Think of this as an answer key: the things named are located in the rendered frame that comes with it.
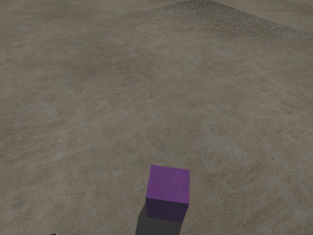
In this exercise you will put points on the carton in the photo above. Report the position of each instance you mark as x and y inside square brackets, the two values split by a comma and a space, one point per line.
[168, 193]

